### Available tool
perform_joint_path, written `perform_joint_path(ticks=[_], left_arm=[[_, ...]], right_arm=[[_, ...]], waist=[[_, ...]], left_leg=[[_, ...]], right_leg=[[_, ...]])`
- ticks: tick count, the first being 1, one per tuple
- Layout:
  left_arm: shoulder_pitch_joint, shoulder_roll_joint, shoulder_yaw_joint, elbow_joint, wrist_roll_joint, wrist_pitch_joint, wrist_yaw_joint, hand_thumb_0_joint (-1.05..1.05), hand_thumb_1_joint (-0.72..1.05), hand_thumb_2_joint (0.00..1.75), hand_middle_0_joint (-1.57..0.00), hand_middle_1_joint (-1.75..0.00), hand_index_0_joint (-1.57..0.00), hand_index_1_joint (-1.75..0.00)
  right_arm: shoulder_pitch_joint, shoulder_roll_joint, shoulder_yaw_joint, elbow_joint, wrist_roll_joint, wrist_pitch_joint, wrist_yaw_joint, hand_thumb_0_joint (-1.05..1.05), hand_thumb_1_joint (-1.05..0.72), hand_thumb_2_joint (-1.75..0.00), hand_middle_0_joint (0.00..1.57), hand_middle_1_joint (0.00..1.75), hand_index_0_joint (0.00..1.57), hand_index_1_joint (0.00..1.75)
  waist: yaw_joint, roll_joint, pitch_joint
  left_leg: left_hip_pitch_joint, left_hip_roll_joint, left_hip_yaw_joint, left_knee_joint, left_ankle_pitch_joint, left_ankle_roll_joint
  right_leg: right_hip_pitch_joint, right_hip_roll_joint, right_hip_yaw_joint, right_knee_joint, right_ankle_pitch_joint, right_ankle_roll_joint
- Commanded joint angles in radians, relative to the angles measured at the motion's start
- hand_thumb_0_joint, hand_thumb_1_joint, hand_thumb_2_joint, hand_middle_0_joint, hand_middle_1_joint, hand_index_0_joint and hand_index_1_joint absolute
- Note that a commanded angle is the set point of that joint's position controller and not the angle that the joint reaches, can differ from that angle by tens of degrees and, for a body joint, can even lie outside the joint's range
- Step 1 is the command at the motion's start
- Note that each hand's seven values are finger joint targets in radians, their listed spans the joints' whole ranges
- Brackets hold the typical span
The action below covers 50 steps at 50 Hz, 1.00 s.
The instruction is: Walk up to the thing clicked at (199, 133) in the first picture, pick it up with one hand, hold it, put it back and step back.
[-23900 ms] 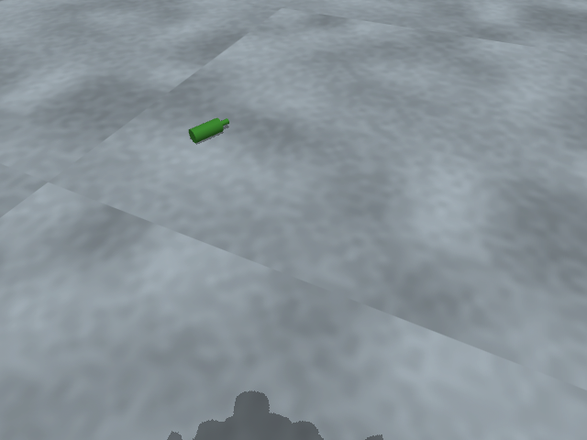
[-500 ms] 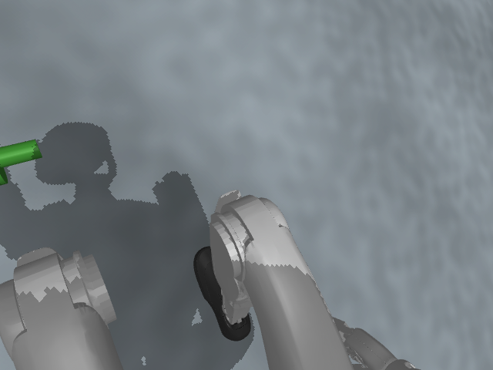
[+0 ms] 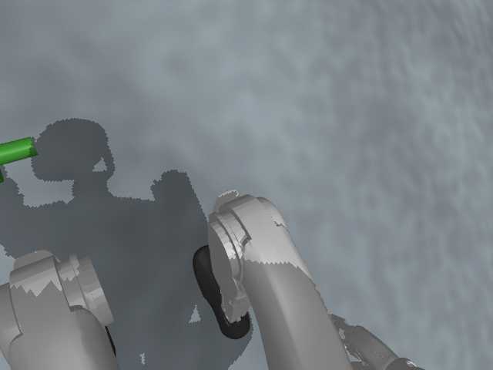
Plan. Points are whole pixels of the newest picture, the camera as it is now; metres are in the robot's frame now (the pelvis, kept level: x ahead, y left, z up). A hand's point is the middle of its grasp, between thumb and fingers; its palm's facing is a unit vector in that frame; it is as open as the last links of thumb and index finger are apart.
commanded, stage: close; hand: left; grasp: from above
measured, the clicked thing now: out of the picture +0.46 +0.30 -0.27
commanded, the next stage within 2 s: settle in 0.22 s
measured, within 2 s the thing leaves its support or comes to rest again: leaves its support in 0.64 s
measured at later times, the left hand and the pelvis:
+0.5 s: hand out of the picture +0.44 +0.32 -0.24, palm faces -0.43 -0.14 -0.89, open 10.9 cm; pelvis +0.00 +0.00 +0.00, yaw +0 degrees
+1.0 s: hand out of the picture +0.44 +0.34 -0.15, palm faces -0.42 -0.09 -0.90, open 10.7 cm; pelvis +0.01 +0.00 +0.02, yaw +4 degrees
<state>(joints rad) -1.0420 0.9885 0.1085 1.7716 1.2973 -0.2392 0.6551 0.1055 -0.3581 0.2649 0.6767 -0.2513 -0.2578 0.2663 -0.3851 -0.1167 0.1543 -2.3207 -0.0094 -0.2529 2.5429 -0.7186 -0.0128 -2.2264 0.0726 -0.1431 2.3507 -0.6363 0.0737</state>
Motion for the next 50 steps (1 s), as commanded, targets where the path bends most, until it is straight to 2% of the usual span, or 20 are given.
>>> perform_joint_path(ticks=[1,5,7,8,10,11,15,16,18,21,24,26,28,32,33,36,39,42,45,50], left_arm=[[-0.221,0.224,0.001,-0.085,-0.012,0.001,0.018,0.0,0.36,0.76,-0.72,-0.79,-0.74,-0.77],[-0.222,0.228,0.001,-0.096,-0.018,-0.003,0.016,0.0,0.38,0.76,-0.74,-0.79,-0.75,-0.77],[-0.226,0.201,-0.015,-0.122,-0.025,-0.007,0.016,0.0,0.4,0.76,-0.75,-0.78,-0.76,-0.77],[-0.208,0.215,-0.004,-0.088,-0.022,-0.007,0.016,0.0,0.42,0.76,-0.77,-0.78,-0.78,-0.76],[-0.226,0.19,-0.024,-0.12,-0.018,-0.011,0.008,0.0,0.45,0.74,-0.78,-0.77,-0.8,-0.75],[-0.203,0.221,-0.002,-0.086,-0.022,-0.009,0.014,0.0,0.47,0.78,-0.8,-0.78,-0.82,-0.76],[-0.211,0.194,-0.021,-0.091,-0.018,-0.009,0.01,0.0,0.53,0.78,-0.86,-0.76,-0.87,-0.75],[-0.199,0.223,0.003,-0.081,-0.021,-0.009,0.014,0.0,0.55,0.79,-0.87,-0.78,-0.88,-0.76],[-0.203,0.222,0.001,-0.096,-0.02,-0.007,0.01,0.0,0.44,0.78,-0.84,-0.76,-0.86,-0.74],[-0.22,0.219,-0.011,-0.111,-0.022,-0.002,-0.002,0.0,0.46,0.78,-0.87,-0.74,-0.88,-0.73],[-0.224,0.245,0.016,-0.154,-0.026,0.004,-0.009,0.0,0.48,0.76,-0.89,-0.72,-0.9,-0.71],[-0.201,0.244,0.029,-0.193,-0.032,0.008,-0.007,0.0,0.49,0.79,-0.92,-0.7,-0.92,-0.7],[-0.257,0.217,0.011,-0.27,-0.034,0.007,-0.018,0.0,0.52,0.77,-0.93,-0.7,-0.93,-0.7],[-0.18,0.229,0.055,-0.33,-0.05,0.026,-0.03,0.0,0.58,0.78,-0.97,-0.69,-0.98,-0.68],[-0.193,0.198,0.046,-0.404,-0.055,0.03,-0.034,0.0,0.61,0.78,-0.99,-0.68,-0.99,-0.67],[-0.167,0.138,0.025,-0.403,-0.067,0.053,-0.063,0.0,0.63,0.76,-1.02,-0.64,-1.02,-0.65],[-0.183,0.1,0.01,-0.472,-0.079,0.081,-0.097,0.0,0.67,0.76,-1.04,-0.65,-1.04,-0.65],[-0.158,0.004,-0.034,-0.432,-0.1,0.105,-0.146,0.0,0.69,0.75,-1.05,-0.65,-1.06,-0.65],[-0.168,-0.011,-0.049,-0.457,-0.12,0.109,-0.204,0.0,0.67,0.73,-1.06,-0.62,-1.06,-0.62],[-0.2,-0.016,-0.058,-0.503,-0.123,0.085,-0.278,0.0,0.63,0.75,-1.05,-0.61,-1.04,-0.63]], right_arm=[[0.178,-0.329,-0.089,0.0,0.01,0.004,-0.007,0.0,-0.89,-0.9,0.2,0.3,0.2,0.3],[0.187,-0.329,-0.091,0.006,0.009,0.009,-0.017,0.0,-0.89,-0.9,0.2,0.3,0.2,0.3],[0.183,-0.327,-0.09,-0.007,0.008,0.013,-0.019,0.0,-0.89,-0.9,0.2,0.3,0.2,0.3],[0.186,-0.332,-0.093,0.003,0.008,0.014,-0.02,0.0,-0.89,-0.9,0.2,0.3,0.2,0.3],[0.193,-0.332,-0.092,-0.007,0.007,0.012,-0.016,0.0,-0.89,-0.9,0.2,0.3,0.2,0.3],[0.188,-0.335,-0.093,0.003,0.009,0.018,-0.023,0.0,-0.89,-0.9,0.2,0.3,0.2,0.3],[0.194,-0.328,-0.089,-0.004,0.005,0.017,-0.019,0.0,-0.89,-0.9,0.2,0.3,0.2,0.3],[0.198,-0.329,-0.085,0.001,0.002,0.021,-0.021,0.0,-0.89,-0.9,0.2,0.3,0.2,0.3],[0.196,-0.332,-0.088,-0.004,0.008,0.021,-0.023,0.0,-0.91,-0.9,0.2,0.3,0.2,0.3],[0.193,-0.33,-0.093,-0.006,0.008,0.021,-0.023,0.0,-0.91,-0.9,0.2,0.3,0.2,0.3],[0.193,-0.335,-0.102,-0.005,0.01,0.02,-0.025,0.0,-0.91,-0.9,0.2,0.3,0.2,0.3],[0.196,-0.327,-0.11,-0.005,0.014,0.028,-0.029,0.0,-0.91,-0.91,0.2,0.3,0.2,0.3],[0.2,-0.318,-0.112,-0.003,0.014,0.023,-0.022,0.0,-0.91,-0.9,0.2,0.3,0.2,0.3],[0.207,-0.311,-0.144,0.006,0.033,0.028,-0.021,0.0,-0.91,-0.9,0.2,0.3,0.2,0.3],[0.209,-0.301,-0.151,0.003,0.035,0.032,-0.017,0.0,-0.9,-0.9,0.2,0.3,0.2,0.3],[0.21,-0.284,-0.177,0.029,0.051,0.045,-0.009,0.0,-0.91,-0.9,0.2,0.3,0.2,0.3],[0.213,-0.268,-0.201,0.023,0.075,0.068,-0.009,0.0,-0.9,-0.9,0.2,0.3,0.2,0.3],[0.235,-0.25,-0.218,0.045,0.09,0.085,-0.008,0.0,-0.91,-0.9,0.2,0.3,0.2,0.3],[0.234,-0.247,-0.233,0.031,0.105,0.107,-0.019,0.0,-0.91,-0.9,0.2,0.3,0.2,0.3],[0.247,-0.234,-0.246,0.015,0.122,0.144,-0.043,0.0,-0.91,-0.91,0.2,0.3,0.2,0.3]], waist=[[-0.048,0.458,-0.583],[-0.042,0.466,-0.6],[-0.034,0.479,-0.627],[-0.037,0.477,-0.611],[-0.048,0.482,-0.601],[-0.042,0.475,-0.608],[-0.046,0.48,-0.583],[-0.044,0.466,-0.593],[-0.04,0.464,-0.601],[-0.045,0.494,-0.599],[-0.028,0.5,-0.606],[-0.005,0.528,-0.668],[-0.009,0.56,-0.685],[0.032,0.581,-0.786],[0.048,0.605,-0.824],[0.057,0.608,-0.794],[0.081,0.616,-0.867],[0.071,0.522,-0.787],[0.08,0.476,-0.781],[0.086,0.396,-0.821]], left_leg=[[0.444,0.033,0.095,-0.279,0.172,0.02],[0.443,0.032,0.108,-0.277,0.173,0.022],[0.461,0.03,0.101,-0.291,0.196,0.018],[0.454,0.033,0.096,-0.289,0.188,0.016],[0.472,0.033,0.093,-0.285,0.201,0.015],[0.461,0.034,0.096,-0.291,0.182,0.016],[0.451,0.03,0.101,-0.286,0.183,0.017],[0.446,0.032,0.099,-0.289,0.182,0.019],[0.452,0.032,0.097,-0.282,0.199,0.018],[0.472,0.034,0.098,-0.289,0.179,0.015],[0.468,0.031,0.1,-0.293,0.162,0.014],[0.488,0.03,0.108,-0.307,0.182,0.012],[0.511,0.027,0.112,-0.296,0.211,0.008],[0.551,0.026,0.124,-0.297,0.273,0.007],[0.569,0.022,0.13,-0.306,0.288,0.006],[0.559,0.02,0.132,-0.326,0.269,0.004],[0.556,0.014,0.151,-0.34,0.28,0.012],[0.494,0.007,0.158,-0.354,0.238,0.025],[0.471,0.001,0.153,-0.374,0.191,0.03],[0.457,-0.01,0.164,-0.378,0.184,0.037]], right_leg=[[0.329,0.016,-0.122,-0.187,0.199,-0.088],[0.354,0.019,-0.114,-0.2,0.199,-0.09],[0.358,0.021,-0.122,-0.199,0.213,-0.093],[0.339,0.018,-0.126,-0.189,0.208,-0.094],[0.327,0.015,-0.129,-0.185,0.217,-0.09],[0.346,0.02,-0.125,-0.193,0.205,-0.093],[0.333,0.017,-0.125,-0.191,0.204,-0.093],[0.35,0.019,-0.128,-0.198,0.203,-0.091],[0.339,0.017,-0.127,-0.192,0.214,-0.091],[0.333,0.015,-0.123,-0.188,0.203,-0.094],[0.318,0.01,-0.124,-0.191,0.182,-0.096],[0.358,0.017,-0.115,-0.198,0.199,-0.099],[0.336,0.009,-0.119,-0.189,0.22,-0.102],[0.368,0.011,-0.106,-0.189,0.267,-0.106],[0.368,0.009,-0.104,-0.193,0.275,-0.107],[0.303,0.006,-0.1,-0.19,0.252,-0.114],[0.326,0.005,-0.079,-0.205,0.266,-0.113],[0.289,0.002,-0.071,-0.232,0.235,-0.11],[0.28,-0.008,-0.059,-0.248,0.188,-0.114],[0.332,-0.015,-0.041,-0.269,0.175,-0.111]])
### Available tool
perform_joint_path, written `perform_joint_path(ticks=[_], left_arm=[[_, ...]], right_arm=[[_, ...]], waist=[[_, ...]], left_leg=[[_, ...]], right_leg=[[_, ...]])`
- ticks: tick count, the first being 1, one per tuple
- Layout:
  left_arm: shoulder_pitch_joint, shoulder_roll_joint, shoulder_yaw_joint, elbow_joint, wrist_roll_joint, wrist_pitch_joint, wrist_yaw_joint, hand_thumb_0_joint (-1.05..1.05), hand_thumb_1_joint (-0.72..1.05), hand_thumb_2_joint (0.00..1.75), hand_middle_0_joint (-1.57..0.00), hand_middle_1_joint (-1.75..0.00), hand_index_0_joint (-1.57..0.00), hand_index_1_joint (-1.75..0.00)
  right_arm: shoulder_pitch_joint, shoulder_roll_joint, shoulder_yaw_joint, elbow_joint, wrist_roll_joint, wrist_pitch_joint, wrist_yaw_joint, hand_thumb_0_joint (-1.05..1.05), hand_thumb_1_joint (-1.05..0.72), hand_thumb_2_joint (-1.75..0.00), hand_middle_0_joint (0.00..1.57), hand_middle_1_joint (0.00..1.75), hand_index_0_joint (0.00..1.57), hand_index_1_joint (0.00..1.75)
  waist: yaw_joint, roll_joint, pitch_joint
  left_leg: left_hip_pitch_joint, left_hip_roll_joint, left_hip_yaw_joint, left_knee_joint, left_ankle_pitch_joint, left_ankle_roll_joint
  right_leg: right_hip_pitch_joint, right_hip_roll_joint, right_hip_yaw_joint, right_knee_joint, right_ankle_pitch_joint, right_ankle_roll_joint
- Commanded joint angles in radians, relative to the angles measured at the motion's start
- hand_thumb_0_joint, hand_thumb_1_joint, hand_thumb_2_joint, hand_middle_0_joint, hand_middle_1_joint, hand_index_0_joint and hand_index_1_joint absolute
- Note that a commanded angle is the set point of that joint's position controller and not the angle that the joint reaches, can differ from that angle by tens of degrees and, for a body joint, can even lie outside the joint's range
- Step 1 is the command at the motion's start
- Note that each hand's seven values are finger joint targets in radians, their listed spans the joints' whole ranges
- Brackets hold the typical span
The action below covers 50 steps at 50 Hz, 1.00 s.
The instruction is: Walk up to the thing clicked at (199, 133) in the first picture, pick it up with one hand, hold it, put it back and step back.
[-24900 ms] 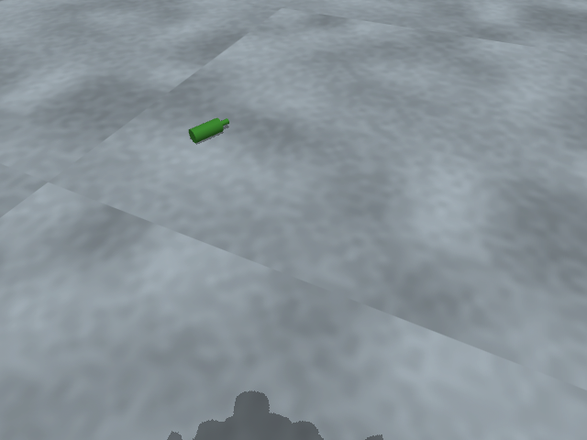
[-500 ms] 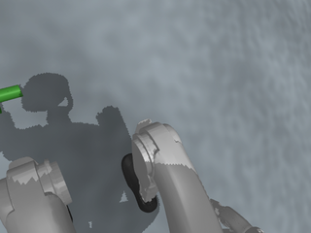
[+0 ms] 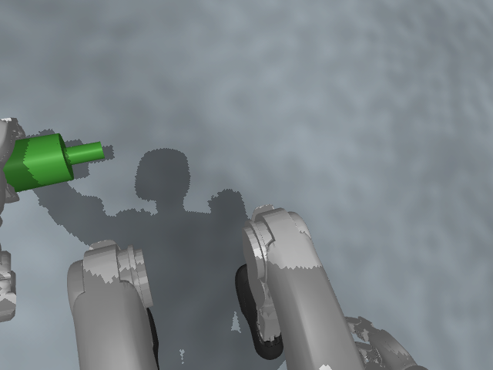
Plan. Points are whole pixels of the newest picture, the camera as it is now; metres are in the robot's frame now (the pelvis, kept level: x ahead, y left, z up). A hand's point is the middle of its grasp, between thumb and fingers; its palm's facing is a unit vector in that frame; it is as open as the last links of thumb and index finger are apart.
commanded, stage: settle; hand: left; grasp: from above
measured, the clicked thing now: (26, 164) +0.47 +0.29 -0.20
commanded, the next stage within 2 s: lift in 0.22 s
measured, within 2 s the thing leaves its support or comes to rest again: neither
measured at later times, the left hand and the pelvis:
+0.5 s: hand out of the picture +0.45 +0.32 -0.11, palm faces -0.42 -0.08 -0.90, open 10.7 cm; pelvis -0.01 +0.00 +0.03, yaw +3 degrees
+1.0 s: hand out of the picture +0.39 +0.32 +0.04, palm faces -0.42 -0.10 -0.90, open 10.8 cm; pelvis -0.01 +0.00 +0.13, yaw +6 degrees
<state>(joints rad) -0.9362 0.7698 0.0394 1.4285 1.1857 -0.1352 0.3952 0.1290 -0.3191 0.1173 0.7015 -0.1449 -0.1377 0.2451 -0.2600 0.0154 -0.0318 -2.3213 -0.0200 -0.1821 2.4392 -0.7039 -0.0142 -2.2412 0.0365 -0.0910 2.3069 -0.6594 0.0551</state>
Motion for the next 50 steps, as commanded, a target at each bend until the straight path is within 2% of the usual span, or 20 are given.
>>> perform_joint_path(ticks=[1,4,11,14,16,17,19,22,25,28,32,34,35,40,41,43,46,48,49,50], left_arm=[[-0.334,0.209,0.014,-0.176,-0.009,-0.027,-0.027,0.0,0.64,0.77,-1.06,-0.62,-1.05,-0.64],[-0.342,0.253,0.033,-0.197,0.007,-0.048,-0.045,0.0,0.62,0.76,-1.05,-0.62,-1.04,-0.63],[-0.357,0.278,0.061,-0.264,0.028,-0.072,-0.052,0.0,0.6,0.8,-1.02,-0.63,-1.01,-0.64],[-0.357,0.239,0.034,-0.245,0.031,-0.066,-0.054,0.0,0.61,0.82,-1.03,-0.63,-1.01,-0.65],[-0.362,0.254,0.047,-0.25,0.032,-0.062,-0.051,0.0,0.66,0.77,-1.08,-0.68,-1.08,-0.68],[-0.355,0.238,0.04,-0.247,0.018,-0.057,-0.054,0.0,0.59,0.76,-1.0,-0.6,-1.0,-0.6],[-0.337,0.242,0.046,-0.249,0.01,-0.046,-0.059,0.0,0.68,0.76,-1.06,-0.65,-1.06,-0.65],[-0.318,0.233,0.045,-0.269,-0.016,-0.025,-0.088,0.0,0.68,0.73,-1.05,-0.65,-1.06,-0.64],[-0.316,0.21,0.035,-0.327,-0.032,-0.013,-0.13,0.0,0.68,0.73,-1.05,-0.65,-1.06,-0.64],[-0.261,0.2,0.031,-0.379,-0.031,-0.015,-0.158,0.0,0.69,0.76,-1.06,-0.65,-1.07,-0.65],[-0.215,0.187,0.035,-0.454,-0.062,-0.015,-0.189,0.0,0.73,0.78,-1.08,-0.67,-1.09,-0.66],[-0.2,0.195,0.044,-0.499,-0.069,-0.016,-0.203,0.0,0.71,0.78,-1.07,-0.67,-1.08,-0.66],[-0.178,0.168,0.027,-0.522,-0.079,-0.015,-0.211,0.0,0.7,0.8,-1.06,-0.68,-1.07,-0.67],[-0.107,0.133,0.02,-0.621,-0.114,-0.005,-0.238,0.0,0.7,0.78,-1.05,-0.68,-1.06,-0.67],[-0.069,0.105,0.004,-0.623,-0.119,0.002,-0.245,0.0,0.7,0.78,-1.05,-0.68,-1.06,-0.67],[-0.074,0.115,0.01,-0.697,-0.126,0.012,-0.249,0.0,0.71,0.82,-1.06,-0.71,-1.07,-0.71],[-0.02,0.087,-0.003,-0.753,-0.151,0.031,-0.258,0.0,0.76,0.83,-1.09,-0.72,-1.1,-0.71],[0.003,0.104,0.022,-0.769,-0.154,0.044,-0.257,0.0,0.75,0.84,-1.09,-0.7,-1.09,-0.7],[-0.004,0.071,-0.005,-0.79,-0.157,0.048,-0.261,0.0,0.75,0.84,-1.09,-0.7,-1.1,-0.7],[0.005,0.067,-0.003,-0.805,-0.162,0.053,-0.264,0.0,0.75,0.86,-1.1,-0.69,-1.1,-0.69]], right_arm=[[0.229,-0.278,-0.1,-0.015,0.015,0.028,-0.028,0.0,-0.91,-0.91,0.2,0.3,0.2,0.3],[0.224,-0.263,-0.098,-0.026,0.017,0.047,-0.044,0.0,-0.91,-0.91,0.2,0.3,0.2,0.3],[0.236,-0.243,-0.107,-0.038,0.024,0.084,-0.08,0.0,-0.91,-0.9,0.2,0.3,0.2,0.3],[0.241,-0.235,-0.111,-0.033,0.027,0.093,-0.09,0.0,-0.91,-0.9,0.2,0.3,0.2,0.3],[0.256,-0.233,-0.114,-0.027,0.031,0.098,-0.098,0.0,-0.94,-0.92,0.2,0.3,0.2,0.3],[0.25,-0.225,-0.115,-0.033,0.032,0.102,-0.1,0.0,-0.89,-0.89,0.2,0.3,0.2,0.3],[0.256,-0.233,-0.124,-0.029,0.039,0.104,-0.105,0.0,-0.92,-0.91,0.2,0.3,0.2,0.3],[0.264,-0.229,-0.14,-0.024,0.053,0.11,-0.112,0.0,-0.92,-0.91,0.2,0.3,0.2,0.3],[0.262,-0.222,-0.152,-0.031,0.067,0.121,-0.121,0.0,-0.92,-0.91,0.2,0.3,0.2,0.3],[0.261,-0.209,-0.159,-0.041,0.079,0.135,-0.129,0.0,-0.91,-0.91,0.2,0.3,0.2,0.3],[0.267,-0.2,-0.172,-0.057,0.093,0.144,-0.139,0.0,-0.91,-0.91,0.2,0.3,0.2,0.3],[0.263,-0.202,-0.181,-0.067,0.098,0.148,-0.148,0.0,-0.91,-0.91,0.2,0.3,0.2,0.3],[0.258,-0.187,-0.178,-0.073,0.102,0.148,-0.149,0.0,-0.91,-0.91,0.2,0.3,0.2,0.3],[0.229,-0.191,-0.196,-0.097,0.122,0.154,-0.17,0.0,-0.91,-0.9,0.2,0.3,0.2,0.3],[0.227,-0.181,-0.198,-0.101,0.124,0.156,-0.172,0.0,-0.91,-0.9,0.2,0.3,0.2,0.3],[0.226,-0.179,-0.201,-0.105,0.132,0.16,-0.18,0.0,-0.91,-0.9,0.2,0.3,0.2,0.3],[0.209,-0.165,-0.204,-0.115,0.14,0.164,-0.192,0.0,-0.91,-0.9,0.2,0.3,0.2,0.3],[0.196,-0.159,-0.205,-0.113,0.144,0.166,-0.203,0.0,-0.91,-0.9,0.2,0.3,0.2,0.3],[0.191,-0.147,-0.205,-0.115,0.145,0.168,-0.208,0.0,-0.9,-0.9,0.2,0.3,0.2,0.3],[0.188,-0.145,-0.208,-0.119,0.147,0.168,-0.211,0.0,-0.9,-0.9,0.2,0.3,0.2,0.3]], waist=[[-0.045,0.26,-0.623],[-0.03,0.255,-0.643],[0.003,0.311,-0.72],[-0.012,0.305,-0.697],[-0.004,0.296,-0.691],[-0.002,0.296,-0.703],[0.014,0.296,-0.721],[0.033,0.303,-0.767],[0.039,0.332,-0.746],[0.059,0.305,-0.779],[0.069,0.248,-0.786],[0.079,0.242,-0.776],[0.083,0.245,-0.785],[0.106,0.26,-0.754],[0.107,0.248,-0.754],[0.118,0.247,-0.816],[0.117,0.209,-0.79],[0.125,0.207,-0.766],[0.119,0.201,-0.766],[0.123,0.196,-0.772]], left_leg=[[0.45,-0.004,0.096,-0.273,0.161,0.039],[0.452,-0.009,0.107,-0.282,0.146,0.038],[0.516,-0.015,0.132,-0.312,0.169,0.033],[0.518,-0.013,0.136,-0.324,0.16,0.036],[0.513,-0.015,0.139,-0.339,0.158,0.039],[0.511,-0.014,0.138,-0.348,0.148,0.04],[0.531,-0.015,0.138,-0.364,0.148,0.04],[0.578,-0.014,0.137,-0.398,0.161,0.039],[0.611,-0.012,0.126,-0.444,0.154,0.035],[0.626,-0.013,0.136,-0.459,0.174,0.04],[0.655,-0.013,0.136,-0.497,0.179,0.047],[0.658,-0.016,0.13,-0.522,0.146,0.049],[0.672,-0.009,0.132,-0.544,0.143,0.051],[0.756,-0.005,0.077,-0.668,0.05,0.043],[0.783,0.004,0.083,-0.685,0.061,0.042],[0.843,0.003,0.092,-0.702,0.115,0.043],[0.888,0.006,0.1,-0.746,0.136,0.044],[0.919,0.004,0.094,-0.786,0.144,0.042],[0.941,0.009,0.106,-0.799,0.154,0.042],[0.966,0.009,0.107,-0.816,0.161,0.042]], right_leg=[[0.343,0.018,-0.09,-0.236,0.186,-0.094],[0.37,0.019,-0.079,-0.247,0.153,-0.097],[0.386,0.011,-0.062,-0.264,0.165,-0.101],[0.376,0.009,-0.06,-0.276,0.166,-0.099],[0.379,0.007,-0.058,-0.288,0.165,-0.097],[0.389,0.008,-0.054,-0.291,0.154,-0.097],[0.383,0.005,-0.056,-0.299,0.154,-0.1],[0.397,0.002,-0.053,-0.305,0.175,-0.099],[0.373,-0.006,-0.049,-0.318,0.175,-0.102],[0.418,-0.006,-0.036,-0.339,0.189,-0.1],[0.468,-0.007,-0.024,-0.394,0.19,-0.096],[0.476,-0.009,-0.021,-0.422,0.158,-0.097],[0.505,-0.006,-0.02,-0.43,0.165,-0.092],[0.502,-0.009,-0.022,-0.476,0.109,-0.09],[0.528,-0.007,-0.021,-0.494,0.124,-0.086],[0.588,-0.008,-0.013,-0.522,0.167,-0.085],[0.653,-0.008,-0.006,-0.586,0.179,-0.081],[0.686,-0.012,-0.001,-0.614,0.183,-0.08],[0.71,-0.008,0.001,-0.637,0.189,-0.079],[0.738,-0.009,0.005,-0.659,0.194,-0.079]])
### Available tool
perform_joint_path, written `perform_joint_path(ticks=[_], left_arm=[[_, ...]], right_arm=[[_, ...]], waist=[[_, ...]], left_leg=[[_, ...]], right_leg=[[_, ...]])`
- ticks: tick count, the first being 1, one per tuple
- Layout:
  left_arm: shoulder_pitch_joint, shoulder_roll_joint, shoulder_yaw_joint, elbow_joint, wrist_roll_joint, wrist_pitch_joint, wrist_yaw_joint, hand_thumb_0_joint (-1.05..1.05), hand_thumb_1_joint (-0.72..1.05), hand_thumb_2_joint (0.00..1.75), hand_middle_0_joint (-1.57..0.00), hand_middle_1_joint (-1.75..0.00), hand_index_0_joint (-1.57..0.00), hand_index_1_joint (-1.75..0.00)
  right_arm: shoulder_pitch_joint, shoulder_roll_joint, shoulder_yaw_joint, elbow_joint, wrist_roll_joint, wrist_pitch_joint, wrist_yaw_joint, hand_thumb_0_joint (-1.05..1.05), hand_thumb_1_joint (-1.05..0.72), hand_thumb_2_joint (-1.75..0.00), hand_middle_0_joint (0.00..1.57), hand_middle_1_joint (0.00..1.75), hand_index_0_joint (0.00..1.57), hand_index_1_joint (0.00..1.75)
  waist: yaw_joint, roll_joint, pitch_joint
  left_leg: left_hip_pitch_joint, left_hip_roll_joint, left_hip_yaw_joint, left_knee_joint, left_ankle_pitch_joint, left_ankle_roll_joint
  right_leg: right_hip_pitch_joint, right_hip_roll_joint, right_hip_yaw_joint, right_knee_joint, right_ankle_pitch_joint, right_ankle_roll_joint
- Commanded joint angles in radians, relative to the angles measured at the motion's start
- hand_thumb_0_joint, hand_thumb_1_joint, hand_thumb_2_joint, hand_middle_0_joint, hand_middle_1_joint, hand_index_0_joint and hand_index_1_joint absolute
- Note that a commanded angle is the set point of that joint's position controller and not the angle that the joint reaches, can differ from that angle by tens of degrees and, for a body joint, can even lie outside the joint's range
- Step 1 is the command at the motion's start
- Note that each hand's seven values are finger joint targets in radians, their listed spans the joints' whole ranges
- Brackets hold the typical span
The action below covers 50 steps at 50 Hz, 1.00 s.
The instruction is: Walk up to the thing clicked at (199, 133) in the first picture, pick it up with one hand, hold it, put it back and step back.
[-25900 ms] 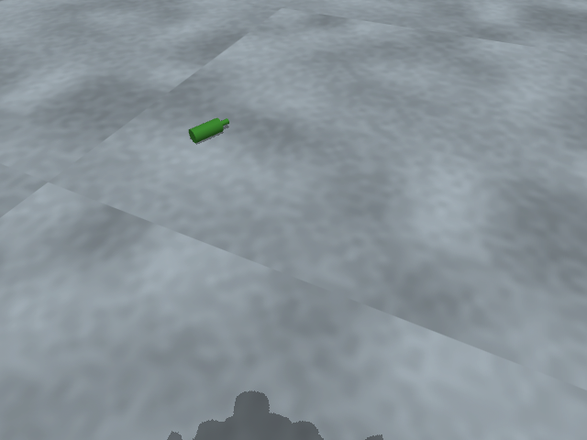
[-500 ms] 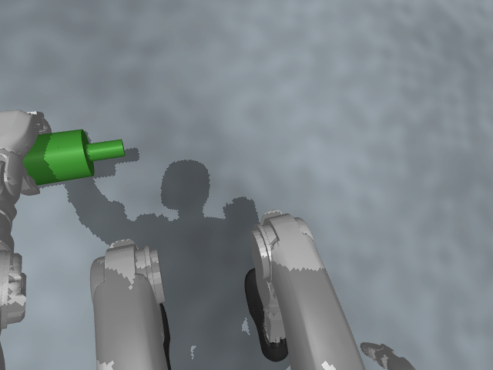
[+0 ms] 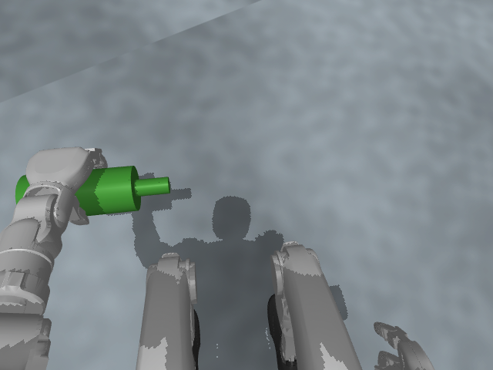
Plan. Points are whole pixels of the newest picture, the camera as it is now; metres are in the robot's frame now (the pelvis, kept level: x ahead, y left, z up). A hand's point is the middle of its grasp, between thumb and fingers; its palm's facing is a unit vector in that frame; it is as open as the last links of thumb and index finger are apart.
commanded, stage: lift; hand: left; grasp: from above
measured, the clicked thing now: (101, 191) +0.43 +0.24 -0.13
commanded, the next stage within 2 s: hold in 1.02 s
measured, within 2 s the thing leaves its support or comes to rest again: neither
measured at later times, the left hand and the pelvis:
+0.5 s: hand (18, 174) +0.37 +0.24 +0.11, palm faces -0.43 -0.08 -0.90, open 10.7 cm; pelvis +0.02 -0.01 +0.17, yaw +2 degrees
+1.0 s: hand out of the picture +0.38 +0.22 +0.20, palm faces -0.42 -0.08 -0.90, open 10.7 cm; pelvis +0.06 -0.01 +0.26, yaw +2 degrees
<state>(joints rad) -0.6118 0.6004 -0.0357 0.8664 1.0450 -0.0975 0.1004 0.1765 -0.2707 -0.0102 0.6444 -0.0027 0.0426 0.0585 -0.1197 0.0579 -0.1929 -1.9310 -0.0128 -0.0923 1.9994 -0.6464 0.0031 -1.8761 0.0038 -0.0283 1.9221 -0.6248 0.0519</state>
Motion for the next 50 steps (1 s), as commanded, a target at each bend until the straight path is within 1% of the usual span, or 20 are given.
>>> perform_joint_path(ticks=[1,2,5,9,12,14,17,18,21,23,25,26,29,32,33,38,43,45,48,50], left_arm=[[-0.298,0.242,0.077,-0.265,-0.02,0.021,0.031,0.0,0.76,0.86,-1.1,-0.71,-1.1,-0.71],[-0.265,0.212,0.061,-0.247,-0.026,0.027,0.027,0.0,0.76,0.84,-1.1,-0.7,-1.1,-0.7],[-0.208,0.217,0.07,-0.272,-0.03,0.047,0.022,0.0,0.76,0.81,-1.09,-0.69,-1.1,-0.68],[-0.135,0.141,0.023,-0.303,-0.057,0.079,0.005,0.0,0.75,0.84,-1.11,-0.67,-1.11,-0.68],[-0.116,0.154,0.029,-0.361,-0.06,0.09,-0.002,0.0,0.74,0.84,-1.1,-0.67,-1.09,-0.68],[-0.087,0.123,0.005,-0.363,-0.064,0.089,-0.006,0.0,0.75,0.83,-1.12,-0.62,-1.11,-0.64],[-0.06,0.13,0.017,-0.332,-0.061,0.086,-0.001,0.0,0.72,0.82,-1.12,-0.59,-1.1,-0.61],[-0.091,0.122,0.008,-0.338,-0.06,0.082,0.001,0.0,0.73,0.84,-1.12,-0.61,-1.1,-0.63],[-0.065,0.064,-0.029,-0.285,-0.054,0.078,0.011,0.0,0.73,0.81,-1.11,-0.63,-1.1,-0.64],[-0.031,0.072,-0.014,-0.256,-0.052,0.077,0.021,0.0,0.74,0.78,-1.12,-0.6,-1.11,-0.62],[-0.038,0.041,-0.039,-0.254,-0.046,0.078,0.028,0.0,0.74,0.81,-1.11,-0.63,-1.1,-0.64],[-0.03,0.049,-0.03,-0.251,-0.045,0.08,0.034,0.0,0.76,0.8,-1.12,-0.65,-1.11,-0.66],[-0.04,0.042,-0.035,-0.224,-0.045,0.084,0.051,0.0,0.76,0.79,-1.13,-0.61,-1.12,-0.63],[-0.071,0.014,-0.071,-0.221,-0.039,0.083,0.059,0.0,0.77,0.79,-1.13,-0.63,-1.12,-0.64],[-0.056,0.039,-0.046,-0.209,-0.039,0.085,0.065,0.0,0.76,0.79,-1.12,-0.64,-1.11,-0.64],[-0.06,-0.002,-0.071,-0.189,-0.048,0.097,0.081,0.0,0.75,0.79,-1.13,-0.6,-1.12,-0.62],[-0.03,0.013,-0.06,-0.186,-0.043,0.108,0.08,0.0,0.74,0.77,-1.13,-0.58,-1.11,-0.6],[-0.031,-0.008,-0.078,-0.196,-0.05,0.11,0.071,0.0,0.75,0.77,-1.14,-0.59,-1.12,-0.6],[-0.037,-0.003,-0.073,-0.225,-0.056,0.111,0.069,0.0,0.74,0.79,-1.12,-0.59,-1.11,-0.61],[-0.012,-0.008,-0.076,-0.216,-0.058,0.111,0.063,0.0,0.76,0.76,-1.13,-0.58,-1.12,-0.59]], right_arm=[[0.131,-0.192,-0.081,-0.062,0.008,-0.011,-0.031,0.0,-0.9,-0.9,0.2,0.3,0.2,0.3],[0.124,-0.185,-0.079,-0.06,0.009,-0.011,-0.034,0.0,-0.9,-0.9,0.2,0.3,0.2,0.3],[0.103,-0.177,-0.08,-0.066,0.017,-0.008,-0.048,0.0,-0.9,-0.9,0.2,0.3,0.2,0.3],[0.073,-0.155,-0.073,-0.07,0.025,-0.006,-0.064,0.0,-0.9,-0.9,0.2,0.3,0.2,0.3],[0.065,-0.152,-0.072,-0.071,0.033,-0.011,-0.082,0.0,-0.9,-0.9,0.2,0.3,0.2,0.3],[0.059,-0.14,-0.065,-0.07,0.038,-0.017,-0.092,0.0,-0.9,-0.9,0.2,0.3,0.2,0.3],[0.051,-0.131,-0.06,-0.063,0.044,-0.03,-0.109,0.0,-0.9,-0.9,0.2,0.3,0.2,0.3],[0.053,-0.129,-0.059,-0.058,0.043,-0.036,-0.114,0.0,-0.9,-0.9,0.2,0.3,0.2,0.3],[0.057,-0.121,-0.059,-0.04,0.043,-0.054,-0.122,0.0,-0.9,-0.9,0.2,0.3,0.2,0.3],[0.063,-0.122,-0.062,-0.036,0.044,-0.063,-0.124,0.0,-0.9,-0.9,0.2,0.3,0.2,0.3],[0.072,-0.116,-0.066,-0.03,0.045,-0.068,-0.123,0.0,-0.9,-0.9,0.2,0.3,0.2,0.3],[0.076,-0.117,-0.067,-0.029,0.045,-0.07,-0.124,0.0,-0.9,-0.9,0.2,0.3,0.2,0.3],[0.082,-0.115,-0.066,-0.019,0.044,-0.078,-0.124,0.0,-0.9,-0.9,0.2,0.3,0.2,0.3],[0.096,-0.111,-0.07,-0.011,0.043,-0.084,-0.126,0.0,-0.91,-0.9,0.2,0.3,0.2,0.3],[0.099,-0.112,-0.073,-0.01,0.042,-0.085,-0.126,0.0,-0.9,-0.9,0.2,0.3,0.2,0.3],[0.099,-0.112,-0.076,-0.009,0.04,-0.087,-0.12,0.0,-0.9,-0.9,0.2,0.3,0.2,0.3],[0.091,-0.113,-0.081,-0.018,0.041,-0.081,-0.118,0.0,-0.9,-0.9,0.2,0.3,0.2,0.3],[0.09,-0.109,-0.079,-0.02,0.042,-0.08,-0.118,0.0,-0.9,-0.9,0.2,0.3,0.2,0.3],[0.088,-0.109,-0.083,-0.021,0.044,-0.078,-0.119,0.0,-0.9,-0.9,0.2,0.3,0.2,0.3],[0.088,-0.113,-0.081,-0.022,0.045,-0.078,-0.12,0.0,-0.9,-0.9,0.2,0.3,0.2,0.3]], waist=[[-0.012,0.155,-0.612],[-0.014,0.149,-0.567],[0.009,0.131,-0.558],[0.003,0.099,-0.493],[0.017,0.102,-0.482],[0.01,0.065,-0.422],[0.025,0.036,-0.349],[0.018,0.045,-0.341],[0.019,0.034,-0.297],[0.038,0.029,-0.284],[0.037,0.04,-0.303],[0.045,0.022,-0.299],[0.044,0.018,-0.264],[0.034,-0.001,-0.246],[0.05,-0.01,-0.257],[0.052,-0.009,-0.215],[0.076,-0.021,-0.206],[0.064,-0.031,-0.204],[0.077,-0.017,-0.197],[0.066,-0.047,-0.178]], left_leg=[[0.596,0.0,0.015,-0.4,0.096,0.026],[0.599,0.002,0.017,-0.422,0.102,0.024],[0.671,0.006,0.029,-0.492,0.103,0.023],[0.746,0.012,0.032,-0.589,0.081,0.022],[0.822,0.015,0.026,-0.673,0.063,0.02],[0.839,0.012,0.037,-0.713,0.056,0.023],[0.887,0.011,0.041,-0.789,0.038,0.023],[0.91,0.014,0.034,-0.813,0.032,0.021],[0.975,0.017,0.034,-0.865,0.074,0.015],[1.023,0.017,0.037,-0.906,0.108,0.012],[1.086,0.016,0.046,-0.934,0.175,0.007],[1.095,0.014,0.052,-0.95,0.194,0.009],[1.141,0.012,0.062,-1.0,0.222,0.009],[1.185,0.005,0.078,-1.031,0.272,0.012],[1.213,0.003,0.081,-1.045,0.299,0.012],[1.296,0.004,0.083,-1.128,0.331,0.007],[1.36,-0.002,0.09,-1.187,0.386,0.006],[1.391,-0.003,0.092,-1.208,0.409,0.006],[1.432,-0.003,0.095,-1.244,0.432,0.005],[1.446,-0.003,0.093,-1.262,0.433,0.006]], right_leg=[[0.394,0.022,-0.056,-0.298,0.154,-0.074],[0.406,0.021,-0.053,-0.313,0.157,-0.074],[0.491,0.024,-0.044,-0.394,0.151,-0.072],[0.587,0.029,-0.037,-0.495,0.136,-0.068],[0.669,0.032,-0.029,-0.567,0.124,-0.068],[0.728,0.034,-0.019,-0.628,0.115,-0.066],[0.797,0.036,-0.003,-0.708,0.088,-0.065],[0.808,0.037,0.0,-0.726,0.089,-0.064],[0.856,0.036,0.007,-0.784,0.118,-0.065],[0.909,0.035,0.011,-0.826,0.137,-0.068],[0.96,0.036,0.015,-0.864,0.187,-0.071],[0.989,0.037,0.018,-0.89,0.2,-0.071],[1.05,0.04,0.02,-0.943,0.229,-0.068],[1.105,0.04,0.029,-0.997,0.272,-0.066],[1.145,0.038,0.032,-1.017,0.294,-0.064],[1.209,0.035,0.034,-1.089,0.326,-0.062],[1.298,0.031,0.042,-1.149,0.378,-0.059],[1.324,0.03,0.044,-1.17,0.402,-0.057],[1.351,0.03,0.048,-1.203,0.423,-0.058],[1.366,0.032,0.048,-1.224,0.423,-0.056]])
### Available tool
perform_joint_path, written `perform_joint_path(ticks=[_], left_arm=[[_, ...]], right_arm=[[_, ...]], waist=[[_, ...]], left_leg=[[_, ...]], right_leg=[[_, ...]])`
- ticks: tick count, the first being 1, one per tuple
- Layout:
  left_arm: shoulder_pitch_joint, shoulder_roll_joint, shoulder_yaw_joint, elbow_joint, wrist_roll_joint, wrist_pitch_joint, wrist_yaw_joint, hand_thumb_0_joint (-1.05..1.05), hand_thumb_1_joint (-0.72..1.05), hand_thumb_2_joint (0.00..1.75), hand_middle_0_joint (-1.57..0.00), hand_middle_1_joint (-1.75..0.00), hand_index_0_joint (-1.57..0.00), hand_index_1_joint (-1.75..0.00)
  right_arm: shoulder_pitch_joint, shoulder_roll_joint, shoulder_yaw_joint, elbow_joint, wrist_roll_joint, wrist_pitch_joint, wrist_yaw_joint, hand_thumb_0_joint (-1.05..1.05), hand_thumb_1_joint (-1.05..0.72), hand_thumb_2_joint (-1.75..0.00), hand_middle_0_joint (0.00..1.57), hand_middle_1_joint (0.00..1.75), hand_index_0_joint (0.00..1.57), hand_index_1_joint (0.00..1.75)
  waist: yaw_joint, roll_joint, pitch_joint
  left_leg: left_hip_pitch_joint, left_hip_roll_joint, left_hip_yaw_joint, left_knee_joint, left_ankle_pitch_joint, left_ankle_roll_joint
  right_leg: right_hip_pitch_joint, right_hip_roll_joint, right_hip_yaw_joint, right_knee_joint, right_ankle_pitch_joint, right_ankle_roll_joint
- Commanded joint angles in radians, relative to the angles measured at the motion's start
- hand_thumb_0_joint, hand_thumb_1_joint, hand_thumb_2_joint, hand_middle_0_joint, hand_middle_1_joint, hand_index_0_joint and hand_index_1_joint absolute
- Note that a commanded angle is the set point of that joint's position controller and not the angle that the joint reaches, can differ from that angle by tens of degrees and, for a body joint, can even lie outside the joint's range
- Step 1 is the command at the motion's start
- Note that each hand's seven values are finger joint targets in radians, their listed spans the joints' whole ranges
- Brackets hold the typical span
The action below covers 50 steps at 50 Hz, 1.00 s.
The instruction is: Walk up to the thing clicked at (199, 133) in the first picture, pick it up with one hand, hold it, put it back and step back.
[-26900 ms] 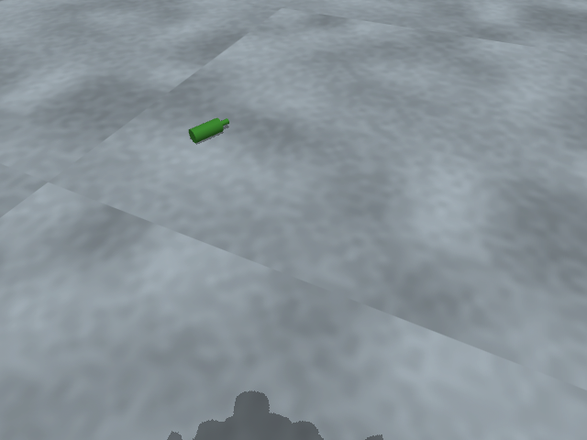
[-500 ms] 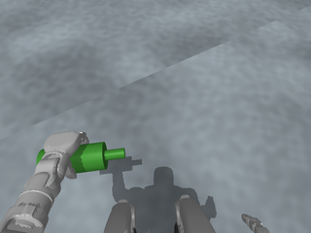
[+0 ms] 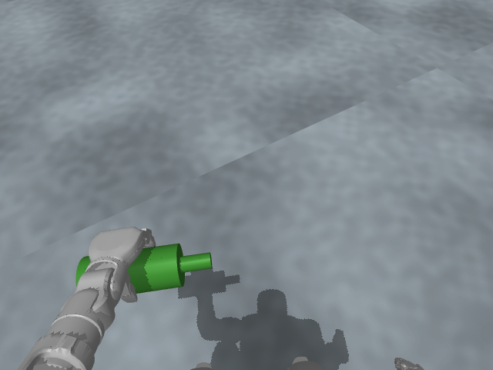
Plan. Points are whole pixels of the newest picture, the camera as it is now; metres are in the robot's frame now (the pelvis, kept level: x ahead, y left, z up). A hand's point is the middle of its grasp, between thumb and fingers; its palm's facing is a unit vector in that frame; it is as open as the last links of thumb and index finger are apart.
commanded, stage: lift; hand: left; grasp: from above
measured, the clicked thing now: (149, 269) +0.34 +0.19 -0.10
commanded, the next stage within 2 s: hold in 0.02 s
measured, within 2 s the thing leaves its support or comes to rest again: neither
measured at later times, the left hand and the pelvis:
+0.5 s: hand (116, 250) +0.34 +0.23 -0.02, palm faces -0.44 -0.04 -0.90, open 10.7 cm; pelvis +0.02 +0.01 +0.03, yaw -1 degrees
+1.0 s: hand (115, 257) +0.32 +0.22 +0.00, palm faces -0.43 -0.04 -0.90, open 10.7 cm; pelvis +0.01 +0.00 +0.04, yaw -1 degrees
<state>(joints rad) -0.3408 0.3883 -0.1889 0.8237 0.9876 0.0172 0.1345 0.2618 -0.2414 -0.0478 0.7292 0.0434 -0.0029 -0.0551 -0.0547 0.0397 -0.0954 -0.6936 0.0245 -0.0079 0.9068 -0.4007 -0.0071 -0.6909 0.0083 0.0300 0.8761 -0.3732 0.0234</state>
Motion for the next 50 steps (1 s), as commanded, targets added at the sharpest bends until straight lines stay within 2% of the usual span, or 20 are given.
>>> perform_joint_path(ticks=[1,8,12,16,17,19,21,23,26,28,30,33,36,39,40,44,46,48,49,50], left_arm=[[-0.295,0.203,0.071,-0.187,0.001,-0.007,0.027,0.0,0.76,0.76,-1.13,-0.58,-1.13,-0.59],[-0.297,0.208,0.066,-0.203,0.005,-0.008,0.011,0.0,0.78,0.75,-1.13,-0.59,-1.13,-0.59],[-0.306,0.217,0.062,-0.229,0.017,-0.016,-0.019,0.0,0.78,0.76,-1.13,-0.6,-1.13,-0.6],[-0.291,0.198,0.052,-0.241,-0.003,-0.016,-0.041,0.0,0.78,0.76,-1.12,-0.61,-1.13,-0.6],[-0.283,0.216,0.067,-0.239,-0.001,-0.014,-0.043,0.0,0.76,0.79,-1.11,-0.62,-1.12,-0.62],[-0.263,0.192,0.048,-0.24,0.002,-0.013,-0.052,0.0,0.75,0.77,-1.1,-0.61,-1.11,-0.61],[-0.271,0.224,0.068,-0.255,0.007,-0.016,-0.061,0.0,0.77,0.78,-1.12,-0.61,-1.12,-0.61],[-0.279,0.193,0.044,-0.272,0.005,-0.016,-0.074,0.0,0.77,0.8,-1.12,-0.6,-1.12,-0.61],[-0.275,0.228,0.07,-0.282,0.007,-0.016,-0.085,0.0,0.77,0.8,-1.12,-0.6,-1.12,-0.61],[-0.271,0.219,0.063,-0.301,0.001,-0.021,-0.093,0.0,0.77,0.81,-1.12,-0.61,-1.12,-0.61],[-0.281,0.208,0.054,-0.3,0.008,-0.02,-0.097,0.0,0.78,0.79,-1.12,-0.62,-1.12,-0.62],[-0.267,0.229,0.075,-0.309,0.003,-0.025,-0.1,0.0,0.77,0.81,-1.12,-0.6,-1.11,-0.6],[-0.265,0.197,0.043,-0.316,0.002,-0.021,-0.108,0.0,0.76,0.81,-1.11,-0.62,-1.11,-0.62],[-0.242,0.226,0.072,-0.323,-0.002,-0.021,-0.113,0.0,0.76,0.81,-1.11,-0.63,-1.11,-0.63],[-0.258,0.214,0.06,-0.341,-0.006,-0.023,-0.115,0.0,0.74,0.83,-1.11,-0.61,-1.1,-0.61],[-0.261,0.227,0.068,-0.338,0.003,-0.023,-0.114,0.0,0.76,0.83,-1.11,-0.64,-1.1,-0.64],[-0.265,0.213,0.056,-0.35,-0.003,-0.024,-0.116,0.0,0.74,0.81,-1.08,-0.65,-1.08,-0.65],[-0.258,0.229,0.075,-0.345,-0.003,-0.024,-0.117,0.0,0.73,0.8,-1.08,-0.65,-1.08,-0.64],[-0.268,0.214,0.061,-0.35,-0.003,-0.024,-0.12,0.0,0.72,0.79,-1.05,-0.65,-1.06,-0.65],[-0.248,0.229,0.076,-0.351,-0.002,-0.022,-0.119,0.0,0.72,0.79,-1.06,-0.65,-1.07,-0.64]], right_arm=[[-0.002,-0.142,-0.044,-0.109,-0.001,-0.031,-0.006,0.0,-0.9,-0.9,0.2,0.3,0.2,0.3],[-0.025,-0.142,-0.044,-0.118,0.003,-0.027,-0.005,0.0,-0.9,-0.9,0.2,0.3,0.2,0.3],[-0.032,-0.144,-0.046,-0.122,0.006,-0.02,-0.006,0.0,-0.9,-0.9,0.2,0.3,0.2,0.3],[-0.033,-0.145,-0.044,-0.125,0.008,-0.015,-0.003,0.0,-0.9,-0.9,0.2,0.3,0.2,0.3],[-0.034,-0.147,-0.045,-0.131,0.01,-0.013,-0.004,0.0,-0.9,-0.9,0.2,0.3,0.2,0.3],[-0.033,-0.144,-0.043,-0.132,0.01,-0.01,-0.002,0.0,-0.9,-0.9,0.2,0.3,0.2,0.3],[-0.039,-0.151,-0.047,-0.137,0.012,-0.005,-0.002,0.0,-0.89,-0.9,0.2,0.3,0.2,0.3],[-0.046,-0.145,-0.043,-0.144,0.013,-0.002,-0.001,0.0,-0.89,-0.9,0.2,0.3,0.2,0.3],[-0.049,-0.15,-0.044,-0.15,0.013,0.002,0.0,0.0,-0.89,-0.9,0.2,0.3,0.2,0.3],[-0.054,-0.149,-0.043,-0.158,0.014,0.006,0.001,0.0,-0.89,-0.9,0.2,0.3,0.2,0.3],[-0.057,-0.147,-0.041,-0.159,0.013,0.007,0.0,0.0,-0.89,-0.9,0.2,0.3,0.2,0.3],[-0.067,-0.151,-0.041,-0.173,0.016,0.011,-0.001,0.0,-0.89,-0.9,0.2,0.3,0.2,0.3],[-0.081,-0.144,-0.034,-0.182,0.017,0.011,0.0,0.0,-0.9,-0.9,0.2,0.3,0.2,0.3],[-0.085,-0.146,-0.037,-0.185,0.017,0.015,-0.002,0.0,-0.89,-0.9,0.2,0.3,0.2,0.3],[-0.086,-0.149,-0.036,-0.185,0.016,0.015,-0.002,0.0,-0.89,-0.9,0.2,0.3,0.2,0.3],[-0.103,-0.144,-0.031,-0.191,0.019,0.017,-0.005,0.0,-0.9,-0.9,0.2,0.3,0.2,0.3],[-0.109,-0.142,-0.026,-0.193,0.02,0.015,-0.005,0.0,-0.89,-0.9,0.2,0.3,0.2,0.3],[-0.121,-0.145,-0.028,-0.194,0.02,0.014,-0.006,0.0,-0.9,-0.9,0.2,0.3,0.2,0.3],[-0.117,-0.14,-0.025,-0.194,0.019,0.014,-0.007,0.0,-0.89,-0.9,0.2,0.3,0.2,0.3],[-0.129,-0.141,-0.025,-0.198,0.02,0.014,-0.007,0.0,-0.89,-0.9,0.2,0.3,0.2,0.3]], waist=[[0.0,-0.018,-0.27],[0.014,0.0,-0.239],[0.018,-0.007,-0.254],[0.018,-0.013,-0.253],[0.028,-0.021,-0.252],[0.023,-0.021,-0.243],[0.032,-0.008,-0.242],[0.027,-0.018,-0.228],[0.038,0.0,-0.243],[0.034,-0.002,-0.243],[0.032,0.011,-0.218],[0.043,-0.007,-0.209],[0.035,-0.028,-0.193],[0.052,-0.024,-0.204],[0.038,-0.02,-0.209],[0.052,-0.018,-0.185],[0.04,-0.027,-0.165],[0.053,-0.013,-0.157],[0.043,-0.025,-0.163],[0.059,-0.035,-0.162]], left_leg=[[0.217,-0.041,0.011,-0.178,0.191,0.016],[0.282,-0.039,0.009,-0.244,0.207,0.009],[0.326,-0.039,0.011,-0.258,0.275,0.01],[0.353,-0.038,0.013,-0.273,0.325,0.009],[0.36,-0.039,0.017,-0.279,0.334,0.01],[0.366,-0.039,0.02,-0.283,0.361,0.009],[0.382,-0.036,0.021,-0.294,0.375,0.007],[0.387,-0.04,0.026,-0.299,0.37,0.011],[0.4,-0.039,0.027,-0.308,0.399,0.01],[0.417,-0.035,0.024,-0.318,0.411,0.009],[0.411,-0.03,0.017,-0.328,0.408,0.007],[0.416,-0.033,0.022,-0.343,0.382,0.011],[0.422,-0.039,0.027,-0.355,0.347,0.018],[0.439,-0.036,0.03,-0.367,0.363,0.016],[0.449,-0.037,0.033,-0.368,0.366,0.017],[0.443,-0.04,0.034,-0.387,0.328,0.018],[0.444,-0.039,0.032,-0.399,0.282,0.02],[0.448,-0.04,0.036,-0.412,0.263,0.018],[0.45,-0.039,0.033,-0.407,0.264,0.02],[0.455,-0.043,0.036,-0.412,0.268,0.02]], right_leg=[[0.185,0.026,-0.01,-0.186,0.175,-0.027],[0.227,0.031,-0.015,-0.231,0.173,-0.032],[0.261,0.032,-0.014,-0.246,0.234,-0.033],[0.303,0.034,-0.015,-0.259,0.277,-0.032],[0.313,0.034,-0.014,-0.266,0.287,-0.032],[0.32,0.034,-0.015,-0.265,0.31,-0.033],[0.328,0.036,-0.02,-0.271,0.312,-0.036],[0.334,0.034,-0.016,-0.282,0.318,-0.033],[0.355,0.033,-0.018,-0.283,0.337,-0.035],[0.364,0.035,-0.02,-0.288,0.341,-0.034],[0.353,0.037,-0.021,-0.292,0.331,-0.036],[0.374,0.035,-0.019,-0.315,0.315,-0.035],[0.369,0.03,-0.014,-0.334,0.297,-0.031],[0.392,0.03,-0.017,-0.339,0.308,-0.033],[0.392,0.03,-0.016,-0.341,0.311,-0.032],[0.395,0.028,-0.016,-0.362,0.275,-0.031],[0.387,0.027,-0.011,-0.377,0.233,-0.03],[0.389,0.026,-0.012,-0.386,0.21,-0.032],[0.386,0.025,-0.009,-0.388,0.214,-0.029],[0.404,0.023,-0.009,-0.393,0.214,-0.027]])
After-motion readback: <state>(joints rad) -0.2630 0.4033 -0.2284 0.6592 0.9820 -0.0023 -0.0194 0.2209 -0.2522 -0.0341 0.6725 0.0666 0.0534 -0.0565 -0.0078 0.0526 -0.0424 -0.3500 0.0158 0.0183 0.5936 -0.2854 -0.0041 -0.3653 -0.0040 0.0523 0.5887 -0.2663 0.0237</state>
